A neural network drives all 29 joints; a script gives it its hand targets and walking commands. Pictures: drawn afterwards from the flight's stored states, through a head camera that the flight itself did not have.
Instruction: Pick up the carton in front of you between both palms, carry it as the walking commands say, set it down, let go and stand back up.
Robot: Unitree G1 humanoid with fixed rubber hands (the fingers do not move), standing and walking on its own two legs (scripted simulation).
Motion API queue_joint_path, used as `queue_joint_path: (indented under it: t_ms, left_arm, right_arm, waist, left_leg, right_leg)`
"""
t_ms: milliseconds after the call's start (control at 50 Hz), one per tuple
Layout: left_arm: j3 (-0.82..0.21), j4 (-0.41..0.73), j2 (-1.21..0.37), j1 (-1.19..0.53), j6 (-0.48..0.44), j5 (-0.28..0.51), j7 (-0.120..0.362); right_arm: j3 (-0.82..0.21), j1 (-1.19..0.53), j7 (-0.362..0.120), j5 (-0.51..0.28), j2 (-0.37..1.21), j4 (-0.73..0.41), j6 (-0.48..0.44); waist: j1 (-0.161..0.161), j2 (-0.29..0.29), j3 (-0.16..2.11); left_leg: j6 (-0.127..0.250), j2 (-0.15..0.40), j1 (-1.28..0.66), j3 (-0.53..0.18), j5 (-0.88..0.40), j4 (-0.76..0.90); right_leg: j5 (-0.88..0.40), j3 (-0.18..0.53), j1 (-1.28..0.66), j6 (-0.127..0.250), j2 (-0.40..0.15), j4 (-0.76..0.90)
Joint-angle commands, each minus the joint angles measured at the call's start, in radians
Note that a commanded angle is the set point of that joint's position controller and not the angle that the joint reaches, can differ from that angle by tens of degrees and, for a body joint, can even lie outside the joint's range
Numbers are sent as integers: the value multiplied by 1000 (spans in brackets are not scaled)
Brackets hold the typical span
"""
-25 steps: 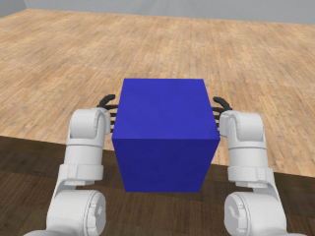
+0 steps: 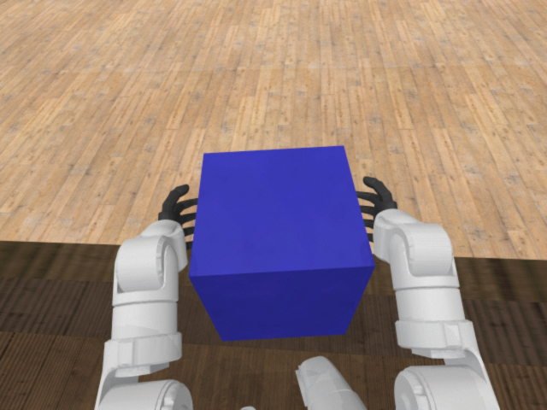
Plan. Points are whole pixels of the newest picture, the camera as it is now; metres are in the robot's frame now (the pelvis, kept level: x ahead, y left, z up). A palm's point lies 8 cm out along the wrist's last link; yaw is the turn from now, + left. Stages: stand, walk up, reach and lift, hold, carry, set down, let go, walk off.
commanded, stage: carry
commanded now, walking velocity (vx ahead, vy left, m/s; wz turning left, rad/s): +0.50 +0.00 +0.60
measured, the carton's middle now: (279, 249) +0.35 -0.06 +0.00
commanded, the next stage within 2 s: none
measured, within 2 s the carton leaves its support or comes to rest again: neither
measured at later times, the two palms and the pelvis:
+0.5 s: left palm (184, 179) +0.63 +0.11 -0.08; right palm (301, 140) +0.70 -0.18 -0.09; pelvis +0.34 -0.12 -0.15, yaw +7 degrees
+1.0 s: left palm (231, 91) +1.12 -0.02 -0.18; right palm (317, 93) +1.04 -0.31 -0.19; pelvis +0.75 -0.07 -0.33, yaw -8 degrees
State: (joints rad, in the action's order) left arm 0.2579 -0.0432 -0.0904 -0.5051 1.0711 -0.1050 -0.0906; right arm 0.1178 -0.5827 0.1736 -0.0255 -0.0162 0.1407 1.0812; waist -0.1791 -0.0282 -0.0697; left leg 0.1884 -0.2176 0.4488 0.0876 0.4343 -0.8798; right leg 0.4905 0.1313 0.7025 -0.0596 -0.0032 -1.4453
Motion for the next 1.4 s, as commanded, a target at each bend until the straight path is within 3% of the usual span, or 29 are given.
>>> queue_joint_path:
  t_ms: [0,80,160,200,220,300,320,380,440,540,600,660,680,720,740,760,840,880,940,1020,1040,1080,1100,1120,1160,1180,1260,1340,1380]
  left_arm:
    - [-564,5,-824,-599,-49,241,187]
    - [-655,30,-928,-634,-76,298,196]
    - [-741,65,-935,-633,-71,352,181]
    - [-765,72,-914,-605,-59,370,171]
    - [-754,56,-867,-610,-58,371,164]
    - [-784,112,-944,-679,-52,487,166]
    - [-806,164,-982,-749,-51,513,173]
    - [-857,205,-1039,-849,-51,594,193]
    - [-876,148,-1049,-780,-53,619,212]
    - [-846,90,-980,-657,-50,594,212]
    - [-851,63,-1005,-704,-38,600,213]
    - [-844,41,-1038,-786,-38,617,236]
    - [-849,12,-1059,-819,-40,632,241]
    - [-790,-32,-1051,-756,-27,613,236]
    - [-767,-18,-1050,-729,-24,590,227]
    - [-758,15,-1023,-715,-19,557,217]
    - [-646,60,-926,-588,8,409,173]
    - [-597,46,-857,-501,13,312,160]
    - [-544,-16,-775,-478,17,254,163]
    - [-471,-114,-626,-528,62,235,182]
    - [-473,-150,-603,-586,67,257,174]
    - [-545,-57,-723,-715,79,386,175]
    - [-629,73,-832,-890,73,474,183]
    - [-706,171,-938,-1031,71,560,190]
    - [-800,272,-1063,-1164,56,686,195]
    - [-804,274,-1056,-1126,47,695,190]
    - [-814,172,-1085,-911,-8,650,196]
    - [-853,34,-1130,-740,-65,596,241]
    - [-845,-4,-1126,-637,-90,569,261]
  right_arm:
    - [-756,-833,-312,-534,1226,-131,-48]
    - [-695,-728,-320,-493,1263,-59,-80]
    - [-629,-536,-319,-419,1209,10,-91]
    - [-601,-485,-312,-381,1156,18,-88]
    - [-593,-469,-309,-369,1151,23,-73]
    - [-537,-522,-278,-295,1058,-65,-57]
    - [-537,-558,-273,-283,1076,-87,-56]
    - [-544,-592,-247,-258,1047,-178,-72]
    - [-557,-594,-220,-233,1018,-237,-86]
    - [-534,-505,-211,-175,937,-229,-78]
    - [-486,-496,-215,-118,859,-131,-72]
    - [-476,-509,-225,-118,883,-94,-73]
    - [-460,-534,-229,-118,889,-107,-72]
    - [-474,-483,-224,-153,861,-98,-59]
    - [-492,-468,-220,-176,886,-94,-61]
    - [-550,-517,-222,-237,954,-178,-55]
    - [-719,-697,-235,-395,1087,-363,-29]
    - [-752,-703,-257,-443,1110,-321,-26]
    - [-738,-676,-294,-465,1114,-205,-16]
    - [-594,-696,-283,-380,1001,26,24]
    - [-544,-721,-271,-388,977,14,60]
    - [-504,-825,-235,-390,936,-103,89]
    - [-502,-908,-223,-376,966,-195,81]
    - [-487,-929,-215,-351,982,-220,69]
    - [-439,-873,-198,-293,1015,-219,23]
    - [-417,-797,-192,-266,1022,-211,10]
    - [-438,-568,-198,-182,1017,-149,-48]
    - [-505,-471,-227,-133,1052,-139,-124]
    - [-560,-476,-240,-142,1082,-161,-149]
  waist:
    - [128,78,506]
    - [29,91,453]
    - [93,-138,441]
    - [245,-13,466]
    - [191,248,544]
    - [289,111,570]
    - [293,14,484]
    - [275,130,457]
    - [253,280,545]
    - [409,155,472]
    - [413,-57,336]
    - [251,-83,357]
    - [125,-85,348]
    - [73,-186,516]
    - [44,-129,608]
    - [20,-28,548]
    - [53,19,458]
    - [180,-86,573]
    - [195,62,417]
    - [325,139,239]
    - [238,426,412]
    - [309,232,665]
    - [274,73,685]
    - [266,-32,626]
    - [224,-86,550]
    - [235,-66,570]
    - [289,33,718]
    - [269,53,715]
    - [387,75,579]
  left_leg:
    - [216,426,-112,-685,-669,188]
    - [83,184,-168,-474,-137,-27]
    - [-15,137,-104,-247,-264,-316]
    - [-73,130,72,-141,-129,-731]
    - [-128,110,473,-138,353,-976]
    - [-124,217,613,-132,229,-919]
    - [-127,257,613,-210,58,-704]
    - [-167,255,421,-148,-40,-238]
    - [-133,221,184,-81,-260,-192]
    - [-154,239,652,-173,-401,26]
    - [-192,151,296,-73,-552,324]
    - [-154,171,-423,-95,-822,684]
    - [-145,289,-656,-147,-1047,769]
    - [-84,533,-1216,-291,-1679,192]
    - [-23,538,-1238,-403,-1365,172]
    - [-79,449,-1089,-316,-1146,228]
    - [-27,296,-534,-172,-795,237]
    - [-55,353,-286,-85,-915,3]
    - [-161,279,-104,73,-194,-326]
    - [-161,157,235,24,386,-902]
    - [-164,151,552,-100,406,-971]
    - [-163,180,693,-153,402,-1074]
    - [-162,203,695,-176,356,-1041]
    - [-166,191,625,-180,364,-929]
    - [-187,212,448,-188,367,-776]
    - [-178,260,437,-209,64,-589]
    - [-210,215,369,-176,-33,-157]
    - [-141,236,430,-207,-150,-264]
    - [-172,178,679,-126,-281,-32]
  right_leg:
    - [-303,-42,-153,9,-19,121]
    - [-702,-71,-145,14,23,716]
    - [-980,-200,-514,11,41,1025]
    - [-908,-162,-808,47,-59,1080]
    - [-1392,55,-1182,136,-274,711]
    - [-644,451,-954,336,-340,796]
    - [-643,417,-877,317,-283,761]
    - [-542,345,-656,340,-242,871]
    - [-869,198,-618,302,-197,755]
    - [-674,359,-1092,324,-79,485]
    - [-570,234,-802,256,80,469]
    - [-525,66,-342,173,133,222]
    - [-53,40,-174,155,135,51]
    - [272,-25,357,106,78,-250]
    - [128,23,463,99,27,-144]
    - [9,-29,431,82,10,38]
    - [-468,-199,-27,45,93,706]
    - [-759,-223,-438,122,96,531]
    - [-1286,-161,-542,135,39,1032]
    - [-1215,-88,-952,148,-101,1039]
    - [-1671,199,-1263,332,-247,705]
    - [-983,569,-1304,540,-381,791]
    - [-611,704,-1223,506,-380,873]
    - [-653,715,-1096,435,-321,876]
    - [-907,510,-830,238,-170,790]
    - [-888,398,-852,205,-96,717]
    - [-1121,402,-975,269,-85,713]
    - [-1351,404,-995,271,-105,562]
    - [-1063,361,-1142,235,62,499]
